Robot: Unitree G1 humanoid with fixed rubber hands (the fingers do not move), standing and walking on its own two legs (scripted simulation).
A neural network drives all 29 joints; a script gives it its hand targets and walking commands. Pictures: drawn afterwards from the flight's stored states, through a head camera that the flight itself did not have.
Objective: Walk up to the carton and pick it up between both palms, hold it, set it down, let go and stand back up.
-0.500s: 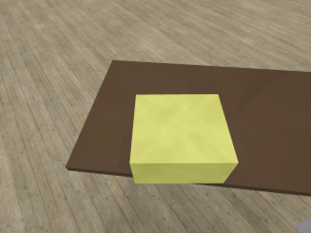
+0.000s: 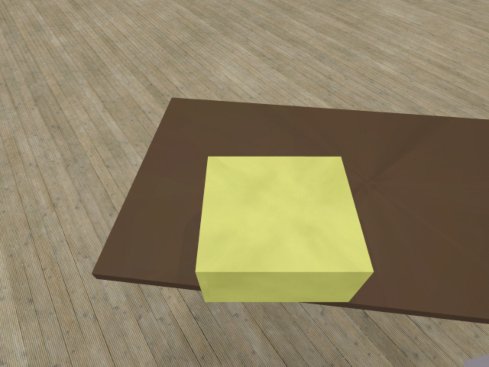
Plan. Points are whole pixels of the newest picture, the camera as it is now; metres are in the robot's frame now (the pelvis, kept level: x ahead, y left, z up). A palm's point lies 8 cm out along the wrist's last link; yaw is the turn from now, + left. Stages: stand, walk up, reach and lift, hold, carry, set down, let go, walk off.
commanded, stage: walk up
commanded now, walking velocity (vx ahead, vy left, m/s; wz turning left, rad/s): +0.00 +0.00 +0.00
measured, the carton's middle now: (275, 226) +0.37 -0.04 -0.03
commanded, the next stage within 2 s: none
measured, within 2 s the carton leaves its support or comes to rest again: neither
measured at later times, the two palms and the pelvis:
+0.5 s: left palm out of the picture -0.09 +0.20 -0.15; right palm out of the picture +0.04 -0.21 -0.15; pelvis +0.02 +0.01 -0.01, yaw +1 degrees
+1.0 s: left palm out of the picture +0.04 +0.21 -0.14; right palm out of the picture +0.03 -0.20 -0.15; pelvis +0.06 +0.00 +0.00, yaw +0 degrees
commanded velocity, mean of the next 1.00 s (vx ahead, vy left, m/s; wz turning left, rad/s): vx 0.03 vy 0.00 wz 0.00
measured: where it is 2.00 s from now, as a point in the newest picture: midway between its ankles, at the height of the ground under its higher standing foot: outside the picture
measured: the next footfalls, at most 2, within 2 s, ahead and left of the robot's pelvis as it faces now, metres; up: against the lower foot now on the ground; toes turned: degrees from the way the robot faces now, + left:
left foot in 0.52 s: +0.09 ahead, +0.12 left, +0.00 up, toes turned +5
right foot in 1.48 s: +0.07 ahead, -0.16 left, +0.00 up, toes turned -2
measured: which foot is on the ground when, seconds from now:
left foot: down 0.00-0.30, up 0.32-0.50, down 0.52-1.00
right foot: down 0.00-1.00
